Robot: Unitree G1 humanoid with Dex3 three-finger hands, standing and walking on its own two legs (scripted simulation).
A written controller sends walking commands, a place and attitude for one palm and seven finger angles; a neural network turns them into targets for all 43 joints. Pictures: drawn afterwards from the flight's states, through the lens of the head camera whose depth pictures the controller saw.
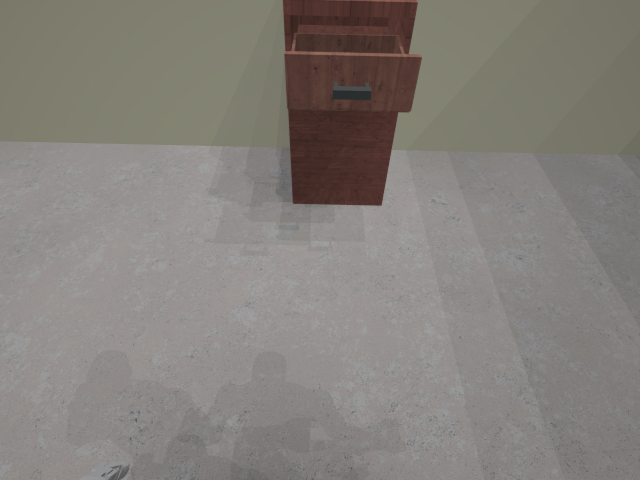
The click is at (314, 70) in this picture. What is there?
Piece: drawer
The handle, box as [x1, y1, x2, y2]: [333, 82, 371, 99]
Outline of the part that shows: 334,82 333,98 370,99 371,91 370,87 368,86 368,83 365,83 364,87 338,86 336,82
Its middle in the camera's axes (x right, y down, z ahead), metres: +0.08 -0.42 +1.08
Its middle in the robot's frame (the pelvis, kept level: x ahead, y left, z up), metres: +1.10 -0.03 -0.03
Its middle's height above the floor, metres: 0.73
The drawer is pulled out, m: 0.29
